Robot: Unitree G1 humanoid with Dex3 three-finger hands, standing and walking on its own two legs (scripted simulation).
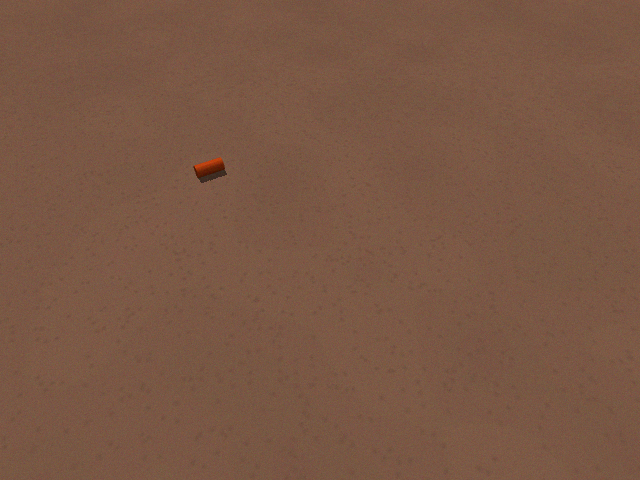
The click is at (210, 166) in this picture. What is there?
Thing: lying can
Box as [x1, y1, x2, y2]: [193, 157, 224, 177]
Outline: 220,157 193,166 197,176 199,177 224,169
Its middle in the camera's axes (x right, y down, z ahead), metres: -0.54 -0.37 +1.94
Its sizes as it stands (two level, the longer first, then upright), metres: 0.136 0.063 0.063
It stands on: the floor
